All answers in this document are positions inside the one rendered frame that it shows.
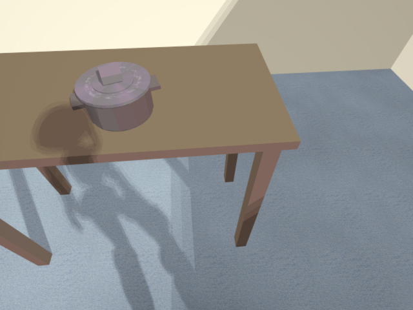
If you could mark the pot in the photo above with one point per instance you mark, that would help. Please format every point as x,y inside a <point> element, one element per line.
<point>122,118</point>

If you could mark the table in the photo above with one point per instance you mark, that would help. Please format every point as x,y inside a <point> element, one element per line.
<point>214,99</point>

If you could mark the knob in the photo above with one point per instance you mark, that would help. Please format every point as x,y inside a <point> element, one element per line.
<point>110,74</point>

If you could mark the lid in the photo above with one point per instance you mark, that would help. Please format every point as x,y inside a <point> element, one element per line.
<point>90,90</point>

